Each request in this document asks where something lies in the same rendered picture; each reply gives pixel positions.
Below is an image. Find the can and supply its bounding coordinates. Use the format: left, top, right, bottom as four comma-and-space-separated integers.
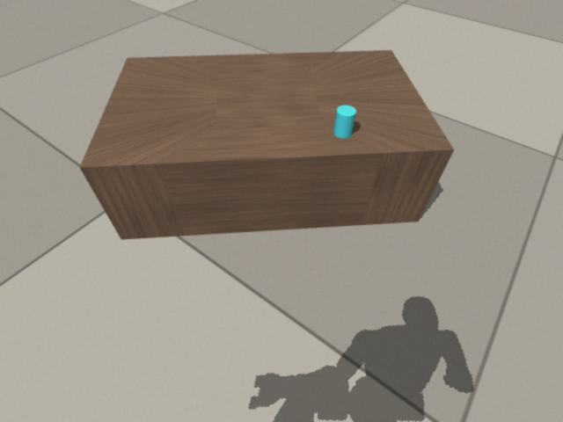
333, 105, 356, 138

